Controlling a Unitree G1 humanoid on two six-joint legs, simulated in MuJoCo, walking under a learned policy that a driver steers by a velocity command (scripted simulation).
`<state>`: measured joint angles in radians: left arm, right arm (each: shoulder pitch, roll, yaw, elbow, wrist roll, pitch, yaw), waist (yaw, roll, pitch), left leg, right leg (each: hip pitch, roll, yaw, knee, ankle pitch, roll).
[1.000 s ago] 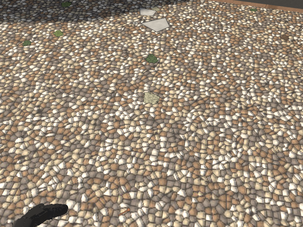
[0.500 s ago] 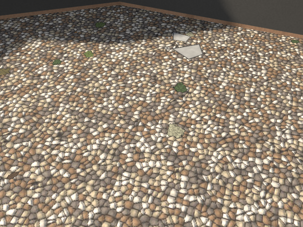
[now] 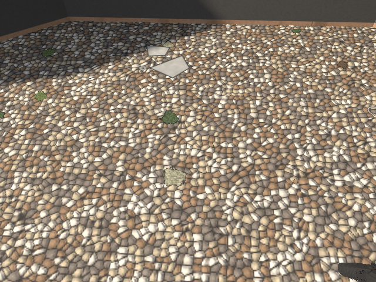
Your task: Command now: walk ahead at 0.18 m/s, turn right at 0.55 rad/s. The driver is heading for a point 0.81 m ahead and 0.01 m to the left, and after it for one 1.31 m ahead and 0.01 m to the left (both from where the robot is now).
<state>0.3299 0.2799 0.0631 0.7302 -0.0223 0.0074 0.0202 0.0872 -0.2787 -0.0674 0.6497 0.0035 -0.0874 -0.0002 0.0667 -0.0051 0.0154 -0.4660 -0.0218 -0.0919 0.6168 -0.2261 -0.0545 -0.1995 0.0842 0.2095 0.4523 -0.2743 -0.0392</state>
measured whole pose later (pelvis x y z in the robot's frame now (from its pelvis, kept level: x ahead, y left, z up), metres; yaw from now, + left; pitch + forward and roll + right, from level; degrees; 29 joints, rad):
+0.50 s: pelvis +0.07 +0.00 -0.01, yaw -14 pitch +1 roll +1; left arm 0.15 0.27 0.05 0.62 0.00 0.05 0.00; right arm 0.18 -0.29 -0.05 0.74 0.00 0.00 0.00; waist -0.03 0.02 0.05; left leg -0.27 0.06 0.09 0.54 -0.30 -0.02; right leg -0.30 0.00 0.02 0.53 -0.22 -0.01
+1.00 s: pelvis +0.10 +0.02 -0.02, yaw -2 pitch +1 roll -2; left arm 0.12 0.31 0.09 0.72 -0.01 0.03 0.03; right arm 0.27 -0.30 -0.07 0.72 0.00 0.01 0.01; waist -0.01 -0.03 0.04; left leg -0.33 -0.01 0.03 0.67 -0.35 0.08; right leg -0.40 -0.02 -0.03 0.99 -0.54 0.01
